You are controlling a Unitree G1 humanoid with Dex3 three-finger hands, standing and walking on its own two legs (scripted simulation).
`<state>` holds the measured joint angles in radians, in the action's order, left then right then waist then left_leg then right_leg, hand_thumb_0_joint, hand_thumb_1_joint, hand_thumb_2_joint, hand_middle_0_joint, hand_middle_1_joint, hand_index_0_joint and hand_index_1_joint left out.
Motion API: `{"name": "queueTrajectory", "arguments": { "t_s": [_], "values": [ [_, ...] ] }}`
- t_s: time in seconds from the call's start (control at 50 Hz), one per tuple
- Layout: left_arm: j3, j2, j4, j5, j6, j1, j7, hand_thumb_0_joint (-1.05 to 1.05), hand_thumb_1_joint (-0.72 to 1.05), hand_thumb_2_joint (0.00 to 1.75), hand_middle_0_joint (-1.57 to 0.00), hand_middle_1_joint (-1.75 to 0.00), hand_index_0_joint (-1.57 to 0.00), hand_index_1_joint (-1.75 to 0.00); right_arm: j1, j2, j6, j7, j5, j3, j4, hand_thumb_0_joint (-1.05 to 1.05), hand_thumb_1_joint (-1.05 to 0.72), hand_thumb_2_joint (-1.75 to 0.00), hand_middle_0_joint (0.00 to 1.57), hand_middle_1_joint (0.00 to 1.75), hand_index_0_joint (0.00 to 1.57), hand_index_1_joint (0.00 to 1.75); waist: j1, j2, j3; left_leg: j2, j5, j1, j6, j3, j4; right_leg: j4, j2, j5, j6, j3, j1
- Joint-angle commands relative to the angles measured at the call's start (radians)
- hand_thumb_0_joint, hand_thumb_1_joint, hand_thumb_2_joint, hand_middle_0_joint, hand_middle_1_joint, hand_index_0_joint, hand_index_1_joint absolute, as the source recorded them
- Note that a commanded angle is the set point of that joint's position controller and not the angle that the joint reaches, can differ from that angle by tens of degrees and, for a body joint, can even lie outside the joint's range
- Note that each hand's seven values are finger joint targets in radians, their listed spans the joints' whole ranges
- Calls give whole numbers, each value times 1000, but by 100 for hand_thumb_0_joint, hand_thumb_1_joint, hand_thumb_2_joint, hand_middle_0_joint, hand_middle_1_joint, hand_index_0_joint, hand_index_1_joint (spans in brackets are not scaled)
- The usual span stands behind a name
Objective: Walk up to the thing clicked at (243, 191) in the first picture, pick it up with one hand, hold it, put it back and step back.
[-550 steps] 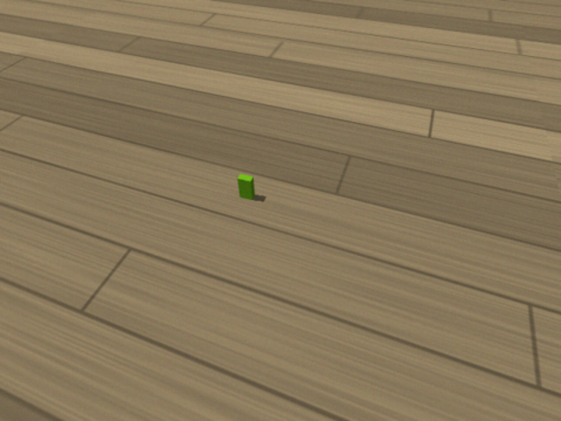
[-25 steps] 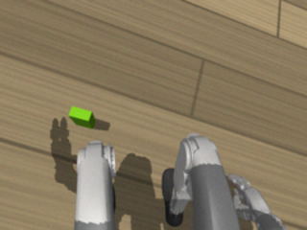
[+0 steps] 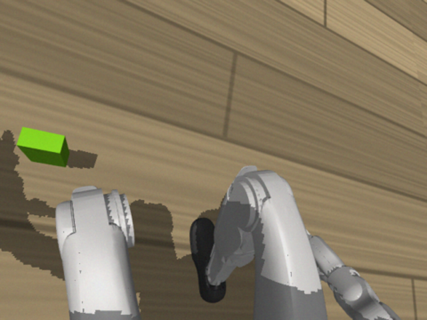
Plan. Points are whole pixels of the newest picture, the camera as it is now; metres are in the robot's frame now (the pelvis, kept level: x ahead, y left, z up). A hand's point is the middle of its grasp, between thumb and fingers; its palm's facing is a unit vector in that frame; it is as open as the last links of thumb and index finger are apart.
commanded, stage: close in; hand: left
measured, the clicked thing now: (46, 149) +0.43 +0.24 -0.24
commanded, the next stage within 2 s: rest palm in 0.92 s
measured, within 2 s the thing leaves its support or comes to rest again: neither
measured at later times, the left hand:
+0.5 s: hand (30, 158) +0.40 +0.26 -0.19, palm faces +0.10 -0.99 +0.03, open 17.6 cm
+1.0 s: hand (49, 160) +0.40 +0.23 -0.21, palm faces +0.17 -0.99 +0.01, open 17.5 cm
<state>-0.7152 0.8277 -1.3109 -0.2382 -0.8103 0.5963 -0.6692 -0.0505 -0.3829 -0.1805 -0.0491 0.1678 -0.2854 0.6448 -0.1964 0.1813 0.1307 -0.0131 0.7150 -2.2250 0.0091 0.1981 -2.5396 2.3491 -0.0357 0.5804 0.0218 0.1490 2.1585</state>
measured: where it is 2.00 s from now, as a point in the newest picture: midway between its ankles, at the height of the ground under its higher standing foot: (161, 294)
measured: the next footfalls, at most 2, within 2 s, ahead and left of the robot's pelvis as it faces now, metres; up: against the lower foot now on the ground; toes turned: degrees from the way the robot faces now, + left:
none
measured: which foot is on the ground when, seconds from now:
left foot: down 0.00-1.00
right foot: down 0.00-1.00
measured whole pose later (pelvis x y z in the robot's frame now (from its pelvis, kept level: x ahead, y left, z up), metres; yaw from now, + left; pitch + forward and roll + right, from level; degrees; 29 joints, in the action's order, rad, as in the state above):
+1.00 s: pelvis -0.02 +0.01 -0.02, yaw -5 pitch +10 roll -19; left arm -0.44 0.78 -1.50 -0.11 -1.20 0.58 -0.05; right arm -0.18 -0.39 -0.04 -0.15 0.38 -0.54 0.56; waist -0.26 0.29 0.34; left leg 0.00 0.71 -2.19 0.02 0.36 -2.67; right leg 2.35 0.01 0.52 0.07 0.27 2.05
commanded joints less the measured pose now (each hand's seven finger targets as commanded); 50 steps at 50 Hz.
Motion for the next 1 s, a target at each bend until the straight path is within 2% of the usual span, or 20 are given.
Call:
{"name": "queueTrajectory", "arguments": {
  "t_s": [0.0,0.04,0.1,0.16,0.2,0.32,0.38,0.44,0.48,0.5,0.54,0.6,0.66,0.68,0.7,0.76,0.84,0.9,0.92,0.98],
  "values": [
    [8,262,83,-18,-128,123,30,0,-61,4,-7,-12,-7,-12,57,-330,12,14,34,73,-36,0,-94,-91,20,30,20,30,-16,-519,-623,-24,-209,512,-36,-48,331,-134,49,-112,-56,80,-286],
    [57,239,62,3,-151,150,47,0,-61,1,-6,-10,-7,-9,43,-339,23,10,51,55,-36,0,-94,-91,20,30,20,30,-47,-536,-599,-28,-237,522,-44,-31,317,-118,50,-137,-56,96,-278],
    [78,225,63,9,-196,184,98,0,-61,0,-7,-11,-8,-9,14,-349,38,-1,72,27,-45,0,-95,-91,20,30,20,30,-75,-514,-568,-32,-216,503,-43,-8,297,-114,55,-135,-50,117,-297],
    [69,213,57,-2,-243,206,167,0,-61,0,-7,-11,-9,-10,-9,-361,48,-15,87,3,-50,0,-96,-91,20,30,20,30,-87,-465,-538,-31,-178,460,-35,4,271,-117,61,-124,-39,131,-327],
    [65,207,56,0,-270,204,208,0,-61,1,-7,-11,-8,-9,-15,-370,57,-23,99,-10,-52,0,-96,-91,20,30,20,30,-89,-485,-536,-32,-184,478,-42,15,275,-107,63,-132,-36,143,-341],
    [147,138,-28,66,-313,182,318,0,-61,2,-6,-10,-8,-9,-48,-369,83,-45,128,-38,-61,0,-95,-91,20,30,20,30,-111,-473,-424,-31,-97,406,-41,28,278,-118,68,-98,-33,164,-331],
    [175,138,-36,85,-332,181,359,0,-61,3,-6,-10,-7,-9,-58,-371,96,-55,139,-50,-72,0,-94,-91,20,30,20,30,-120,-459,-395,-30,-73,376,-37,34,276,-122,72,-89,-30,171,-338],
    [211,105,-41,84,-352,171,383,0,-61,2,-7,-10,-8,-8,-72,-374,105,-59,152,-58,-81,0,-94,-90,20,30,20,30,-140,-427,-395,-31,-68,373,-33,45,263,-127,77,-94,-27,176,-343],
    [228,100,-34,74,-368,208,401,0,-61,2,-7,-10,-9,-8,-82,-379,107,-61,154,-67,-84,0,-94,-90,20,30,20,30,-156,-412,-378,-30,-23,350,-28,52,260,-134,79,-68,-22,181,-337],
    [214,105,-44,66,-374,196,414,0,-61,3,-8,-11,-10,-9,-79,-380,108,-61,158,-72,-86,0,-94,-91,20,30,20,30,-153,-404,-381,-30,-21,351,-27,57,259,-132,81,-69,-21,184,-348],
    [220,100,-50,60,-393,214,439,0,-61,2,-8,-10,-9,-8,-88,-381,110,-63,166,-84,-88,0,-95,-91,20,30,20,30,-164,-396,-374,-29,-11,347,-26,70,253,-128,82,-67,-18,188,-344],
    [231,101,-69,75,-415,212,480,0,-61,4,-7,-10,-9,-9,-92,-378,119,-67,178,-97,-92,0,-95,-91,20,30,20,30,-162,-408,-359,-31,-14,356,-32,80,258,-123,86,-72,-20,193,-345],
    [255,93,-82,108,-434,198,505,0,-61,7,-8,-12,-9,-10,-100,-378,129,-68,193,-106,-93,0,-94,-91,20,30,20,30,-173,-441,-341,-36,-57,389,-43,89,266,-115,84,-107,-20,199,-347],
    [262,109,-88,120,-437,198,516,0,-61,7,-6,-11,-8,-10,-103,-377,132,-69,195,-109,-92,0,-94,-91,20,30,20,30,-163,-451,-332,-37,-47,374,-40,83,262,-113,89,-99,-23,196,-345],
    [265,98,-92,125,-442,192,524,0,-60,8,-7,-12,-9,-10,-103,-378,136,-70,198,-112,-96,0,-94,-91,20,30,20,30,-174,-451,-325,-38,-62,381,-43,89,267,-112,87,-112,-21,202,-350],
    [256,102,-97,128,-447,172,550,0,-61,9,-6,-11,-7,-10,-105,-384,146,-74,204,-115,-98,0,-95,-91,20,30,20,30,-165,-459,-320,-38,-53,386,-45,95,272,-115,90,-107,-20,207,-355],
    [257,88,-81,125,-460,170,594,0,-60,9,-7,-11,-7,-10,-115,-385,151,-81,212,-123,-104,0,-95,-91,20,30,20,30,-177,-441,-335,-38,-73,393,-43,104,260,-115,93,-131,-16,215,-377],
    [279,75,-73,132,-468,181,615,0,-59,11,-6,-12,-7,-11,-118,-377,152,-84,215,-124,-97,0,-94,-91,20,30,20,30,-190,-417,-331,-35,-58,370,-36,96,243,-129,98,-126,-14,215,-382],
    [281,76,-69,134,-470,167,622,0,-61,11,-6,-12,-7,-12,-116,-378,150,-83,217,-124,-91,0,-94,-91,20,30,20,30,-183,-416,-343,-36,-65,378,-35,95,238,-131,101,-135,-13,213,-391],
    [299,73,-65,144,-477,175,637,0,-56,13,-6,-13,-6,-12,-115,-372,148,-86,219,-126,-84,0,-94,-91,20,30,20,30,-189,-413,-345,-35,-79,375,-34,93,230,-133,104,-147,-13,214,-397]
  ]
}}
